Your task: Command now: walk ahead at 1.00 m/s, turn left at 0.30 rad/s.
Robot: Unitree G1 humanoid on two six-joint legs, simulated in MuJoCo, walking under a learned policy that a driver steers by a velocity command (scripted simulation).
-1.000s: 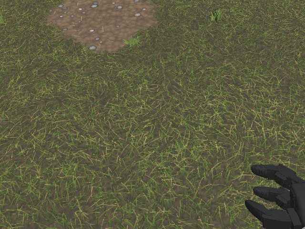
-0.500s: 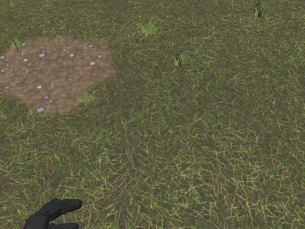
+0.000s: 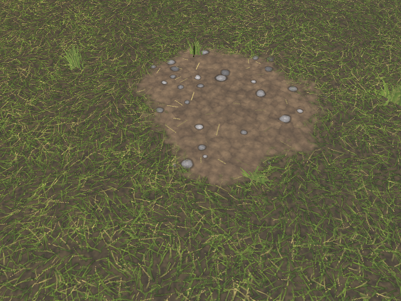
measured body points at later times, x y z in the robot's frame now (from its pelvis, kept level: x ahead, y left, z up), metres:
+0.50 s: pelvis +0.35 -0.08 +0.01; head +0.40 -0.09 +0.45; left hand +0.55 +0.16 -0.09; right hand +0.48 -0.38 -0.07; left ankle +0.38 +0.09 -0.62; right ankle +0.47 -0.14 -0.71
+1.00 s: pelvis +0.52 -0.05 +0.02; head +0.55 -0.06 +0.47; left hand +0.84 +0.07 -0.06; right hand +0.49 -0.39 -0.04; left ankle +0.64 +0.00 -0.71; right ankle +0.43 -0.13 -0.65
